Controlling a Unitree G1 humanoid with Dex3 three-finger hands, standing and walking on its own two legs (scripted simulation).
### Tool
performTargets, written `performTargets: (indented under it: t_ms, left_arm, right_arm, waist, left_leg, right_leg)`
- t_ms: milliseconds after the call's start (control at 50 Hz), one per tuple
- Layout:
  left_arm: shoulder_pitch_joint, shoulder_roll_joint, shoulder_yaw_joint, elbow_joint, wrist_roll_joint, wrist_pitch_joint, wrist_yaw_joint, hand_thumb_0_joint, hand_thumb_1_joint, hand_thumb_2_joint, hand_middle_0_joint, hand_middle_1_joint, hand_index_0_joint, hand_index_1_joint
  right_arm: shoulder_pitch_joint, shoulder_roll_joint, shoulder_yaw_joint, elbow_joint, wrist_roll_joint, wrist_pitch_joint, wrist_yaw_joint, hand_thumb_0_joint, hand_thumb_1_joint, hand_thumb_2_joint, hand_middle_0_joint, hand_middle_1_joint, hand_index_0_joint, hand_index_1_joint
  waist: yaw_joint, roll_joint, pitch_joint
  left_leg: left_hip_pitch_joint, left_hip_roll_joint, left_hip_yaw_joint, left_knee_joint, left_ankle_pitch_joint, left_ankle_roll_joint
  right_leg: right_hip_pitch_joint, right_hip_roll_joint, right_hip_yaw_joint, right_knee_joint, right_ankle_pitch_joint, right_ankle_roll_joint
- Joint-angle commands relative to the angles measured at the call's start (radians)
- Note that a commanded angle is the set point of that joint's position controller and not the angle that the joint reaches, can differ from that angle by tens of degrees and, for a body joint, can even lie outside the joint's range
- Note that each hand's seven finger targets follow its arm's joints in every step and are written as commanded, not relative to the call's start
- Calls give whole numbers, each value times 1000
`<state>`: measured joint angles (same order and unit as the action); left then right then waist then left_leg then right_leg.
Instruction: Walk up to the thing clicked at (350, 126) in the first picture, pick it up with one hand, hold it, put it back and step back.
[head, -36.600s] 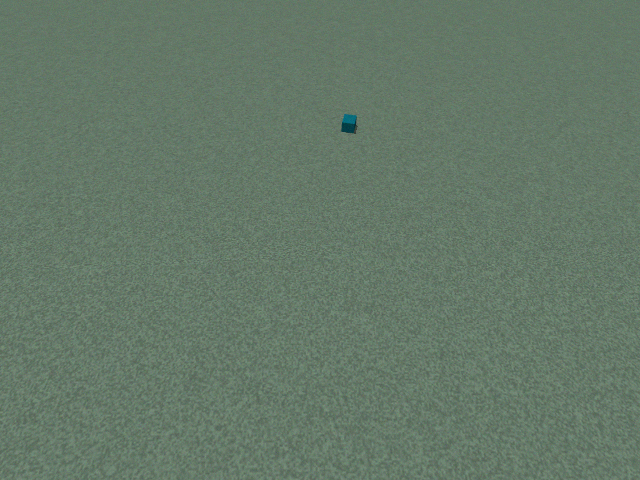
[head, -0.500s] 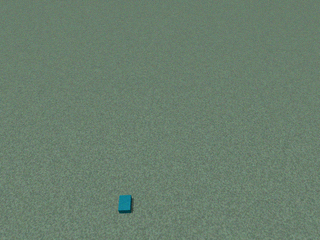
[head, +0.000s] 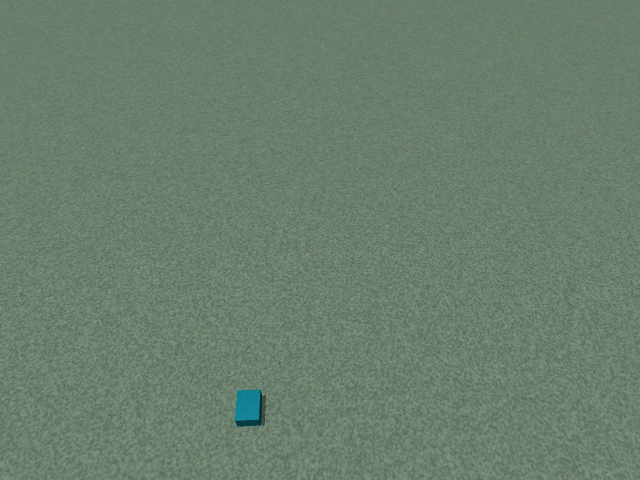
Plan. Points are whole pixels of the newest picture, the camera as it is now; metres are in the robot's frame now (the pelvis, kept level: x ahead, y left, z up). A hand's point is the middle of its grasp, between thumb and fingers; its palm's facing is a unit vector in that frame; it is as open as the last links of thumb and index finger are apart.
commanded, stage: stand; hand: left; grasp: from above
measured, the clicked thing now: (249, 407) +0.43 +0.20 -0.75
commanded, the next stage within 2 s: step back in 0.92 s
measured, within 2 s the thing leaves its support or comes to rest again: neither
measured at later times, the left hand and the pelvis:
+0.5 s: hand out of the picture +0.07 +0.25 -0.16, palm faces +0.01 -0.94 -0.34, open 7.4 cm; pelvis +0.00 +0.00 +0.00, yaw +0 degrees
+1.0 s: hand out of the picture +0.07 +0.26 -0.16, palm faces +0.03 -0.94 -0.35, open 7.4 cm; pelvis -0.01 +0.00 +0.00, yaw +1 degrees
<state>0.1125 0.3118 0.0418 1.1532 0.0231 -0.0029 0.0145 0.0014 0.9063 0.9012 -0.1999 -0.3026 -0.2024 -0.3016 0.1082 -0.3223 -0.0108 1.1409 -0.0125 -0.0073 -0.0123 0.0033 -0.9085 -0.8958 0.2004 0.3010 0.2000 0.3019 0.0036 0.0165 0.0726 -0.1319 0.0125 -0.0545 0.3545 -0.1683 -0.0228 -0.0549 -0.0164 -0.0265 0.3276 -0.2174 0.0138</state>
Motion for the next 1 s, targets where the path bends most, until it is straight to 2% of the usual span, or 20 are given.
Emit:
performTargets:
  t_ms: [0, 80, 120, 280, 320, 380, 460, 540, 640, 720, 780, 880, 900, 940, 980]
  left_arm:
    - [-19, 207, 32, -53, -8, -18, 11, 0, 899, 900, -200, -300, -200, -300]
    - [-29, 210, 30, -56, -6, -18, 10, 0, 899, 900, -200, -300, -200, -300]
    - [-28, 212, 30, -60, -5, -21, 10, 0, 899, 900, -200, -300, -200, -300]
    - [-28, 218, 29, -64, -6, -22, 9, 0, 899, 900, -200, -300, -200, -300]
    - [-32, 214, 26, -65, -7, -20, 6, 0, 899, 900, -200, -300, -200, -300]
    - [-30, 216, 25, -66, -7, -21, 5, 0, 899, 900, -200, -300, -200, -300]
    - [-25, 224, 26, -74, -8, -24, 5, 0, 900, 900, -200, -300, -200, -300]
    - [-20, 224, 25, -70, -9, -22, 5, 0, 900, 900, -200, -300, -200, -300]
    - [-23, 226, 23, -74, -9, -25, 4, 0, 900, 900, -200, -300, -200, -300]
    - [-20, 229, 22, -74, -7, -23, 2, 0, 900, 900, -200, -300, -200, -300]
    - [-18, 231, 22, -76, -8, -24, 1, 0, 900, 900, -200, -300, -200, -300]
    - [-10, 231, 21, -76, -11, -24, 1, 0, 900, 900, -200, -300, -200, -300]
    - [-22, 304, 67, -99, -33, -16, 5, 0, 900, 900, -200, -300, -200, -300]
    - [4, 292, 72, -129, -35, -11, 11, 0, 900, 900, -200, -300, -200, -300]
    - [-16, 291, 79, -169, -33, -3, 11, 0, 900, 900, -200, -300, -200, -300]
  right_arm:
    - [-28, -195, -31, -57, -2, -18, -14, 0, -900, -900, 200, 300, 200, 300]
    - [-30, -199, -31, -57, -2, -15, -12, 0, -900, -900, 200, 300, 200, 300]
    - [-33, -198, -31, -60, -1, -17, -11, 0, -900, -900, 200, 300, 200, 300]
    - [-37, -207, -32, -61, -2, -18, -11, 0, -900, -900, 200, 300, 200, 300]
    - [-34, -207, -28, -59, 1, -17, -9, 0, -900, -900, 200, 300, 200, 300]
    - [-36, -210, -31, -58, 0, -16, -7, 0, -900, -900, 200, 300, 200, 300]
    - [-35, -212, -30, -61, 0, -20, -8, 0, -900, -900, 200, 300, 200, 300]
    - [-30, -210, -28, -58, -1, -19, -7, 0, -900, -900, 200, 300, 200, 300]
    - [-30, -211, -27, -60, 0, -19, -5, 0, -900, -900, 200, 300, 200, 300]
    - [-33, -217, -29, -58, 0, -17, -4, 0, -900, -900, 200, 300, 200, 300]
    - [-26, -220, -30, -56, -1, -17, -3, 0, -900, -900, 200, 300, 200, 300]
    - [-33, -216, -27, -61, 0, -22, -4, 0, -900, -900, 200, 300, 200, 300]
    - [-61, -270, -48, -92, 8, -2, 3, 0, -900, -900, 200, 300, 200, 300]
    - [-36, -246, -51, -119, 21, 8, 6, 0, -900, -900, 200, 300, 200, 300]
    - [-10, -245, -62, -148, 22, 19, 7, 0, -900, -900, 200, 300, 200, 300]
  waist:
    - [3, -14, -79]
    - [0, -16, -67]
    - [2, -15, -85]
    - [2, -14, -87]
    - [-3, -1, -67]
    - [2, 0, -68]
    - [-1, -8, -94]
    - [1, -13, -75]
    - [-2, -20, -74]
    - [-2, -12, -52]
    - [-3, -3, -62]
    - [2, -12, -83]
    - [-2, -17, 29]
    - [-6, -28, -58]
    - [-14, -51, -143]
  left_leg:
    - [29, 99, -72, -34, 192, 46]
    - [15, 99, -76, -42, 150, 44]
    - [26, 102, -73, -32, 185, 46]
    - [28, 102, -74, -32, 201, 43]
    - [9, 97, -75, -45, 146, 40]
    - [4, 104, -81, -46, 137, 43]
    - [23, 102, -72, -34, 196, 45]
    - [15, 103, -80, -46, 156, 43]
    - [15, 102, -79, -44, 168, 41]
    - [4, 97, -80, -55, 106, 37]
    - [-6, 98, -83, -57, 96, 38]
    - [18, 100, -81, -46, 188, 39]
    - [-77, 76, -79, 65, 344, 70]
    - [-49, 65, -47, 156, 408, 84]
    - [-42, 47, -30, 238, 387, 93]
  right_leg:
    - [-6, -107, 73, -53, 168, -19]
    - [-19, -107, 75, -65, 117, -19]
    - [-8, -112, 75, -61, 155, -20]
    - [-2, -112, 71, -59, 168, -21]
    - [-15, -108, 74, -69, 119, -21]
    - [-10, -111, 73, -69, 88, -24]
    - [-4, -116, 77, -59, 170, -25]
    - [-15, -113, 73, -63, 110, -25]
    - [-15, -114, 74, -64, 122, -25]
    - [-37, -110, 74, -73, 68, -27]
    - [-27, -113, 79, -73, 63, -30]
    - [-18, -113, 72, -57, 134, -29]
    - [-79, -105, 80, 28, 306, -38]
    - [-56, -119, 78, 72, 399, -74]
    - [-48, -147, 98, 111, 417, -119]
